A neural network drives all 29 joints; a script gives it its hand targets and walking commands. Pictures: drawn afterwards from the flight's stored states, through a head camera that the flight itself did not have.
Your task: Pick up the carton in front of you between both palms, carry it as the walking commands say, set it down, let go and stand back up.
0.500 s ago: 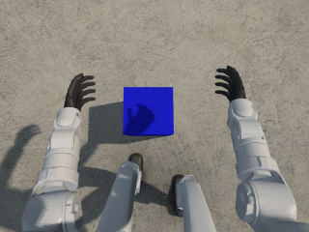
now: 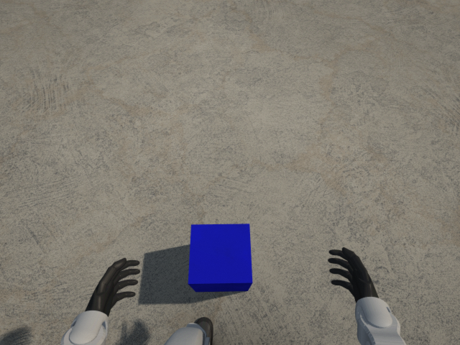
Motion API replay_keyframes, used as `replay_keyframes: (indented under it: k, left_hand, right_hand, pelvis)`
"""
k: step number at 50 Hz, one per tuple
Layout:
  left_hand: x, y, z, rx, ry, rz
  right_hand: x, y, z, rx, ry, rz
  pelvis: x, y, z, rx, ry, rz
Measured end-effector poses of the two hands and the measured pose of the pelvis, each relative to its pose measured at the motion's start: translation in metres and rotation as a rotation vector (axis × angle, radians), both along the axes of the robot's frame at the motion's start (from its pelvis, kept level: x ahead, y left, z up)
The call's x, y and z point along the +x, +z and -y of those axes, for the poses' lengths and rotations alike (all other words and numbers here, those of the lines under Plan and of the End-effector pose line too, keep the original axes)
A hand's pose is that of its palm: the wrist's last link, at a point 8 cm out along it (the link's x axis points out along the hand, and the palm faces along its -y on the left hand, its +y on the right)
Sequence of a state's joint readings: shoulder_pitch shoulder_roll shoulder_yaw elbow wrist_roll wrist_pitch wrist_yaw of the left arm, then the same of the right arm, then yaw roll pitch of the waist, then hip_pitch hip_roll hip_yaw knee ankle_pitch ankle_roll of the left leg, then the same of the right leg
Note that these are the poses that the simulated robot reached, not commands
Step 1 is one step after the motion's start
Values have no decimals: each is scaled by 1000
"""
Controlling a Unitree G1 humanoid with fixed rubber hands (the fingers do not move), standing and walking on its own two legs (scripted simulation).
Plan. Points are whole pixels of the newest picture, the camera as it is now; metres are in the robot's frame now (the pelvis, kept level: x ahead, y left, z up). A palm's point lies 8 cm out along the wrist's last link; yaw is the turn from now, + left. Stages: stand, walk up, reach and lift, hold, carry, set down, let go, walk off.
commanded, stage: let go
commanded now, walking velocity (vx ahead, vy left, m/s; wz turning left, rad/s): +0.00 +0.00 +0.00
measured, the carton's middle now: (221, 259) +0.38 +0.06 -0.64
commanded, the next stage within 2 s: stand in 0.58 s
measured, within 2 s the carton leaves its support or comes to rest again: neither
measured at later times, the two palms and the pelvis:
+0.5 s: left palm (108, 305) +0.17 +0.22 -0.06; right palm (394, 322) +0.18 -0.25 -0.06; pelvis +0.02 -0.02 +0.01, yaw +0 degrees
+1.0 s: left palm out of the picture +0.11 +0.28 -0.10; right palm out of the picture +0.13 -0.28 -0.08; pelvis +0.01 +0.00 +0.00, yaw +1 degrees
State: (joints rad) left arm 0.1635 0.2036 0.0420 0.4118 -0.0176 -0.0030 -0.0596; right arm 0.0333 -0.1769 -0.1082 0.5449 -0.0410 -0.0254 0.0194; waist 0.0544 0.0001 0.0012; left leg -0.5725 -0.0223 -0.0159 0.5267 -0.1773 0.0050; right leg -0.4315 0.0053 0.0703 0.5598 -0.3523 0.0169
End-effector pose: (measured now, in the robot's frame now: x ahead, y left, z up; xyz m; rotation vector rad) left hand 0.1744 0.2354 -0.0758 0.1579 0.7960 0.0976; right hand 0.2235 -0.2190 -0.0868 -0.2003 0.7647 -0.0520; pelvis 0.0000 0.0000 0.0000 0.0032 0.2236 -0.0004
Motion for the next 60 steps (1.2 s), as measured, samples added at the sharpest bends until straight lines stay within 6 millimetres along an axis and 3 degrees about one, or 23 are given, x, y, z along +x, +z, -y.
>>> replay_keyframes:
  k: [5, 10, 20, 30, 40, 60]
  left_hand:
    - [-15, 14, 8, 0, -5, -1]
    - [-12, 17, 18, -7, -24, 4]
    - [1, 17, 26, -2, -40, 0]
    - [-3, 17, 4, 56, 9, -30]
    - [-30, -8, -33, 97, 93, -58]
    - [-88, -26, -48, 115, 114, -201]
  right_hand:
    - [-27, 17, 17, -4, -6, -5]
    - [-46, 28, 32, -6, -20, -13]
    - [-49, 34, 36, 7, -29, -24]
    - [-45, 26, 27, -9, -36, -18]
    - [-72, 17, 63, -159, -120, -107]
    - [-115, -2, 52, -150, -135, -230]
  pelvis:
    - [6, 8, 10, 12, 2, 107]
    - [9, 11, 19, 22, 1, 188]
    - [14, 11, 23, 24, -7, 262]
    - [18, 8, 15, 19, 6, 254]
    - [18, 3, 8, -7, 17, 250]
    - [2, 6, -2, -13, 25, 276]
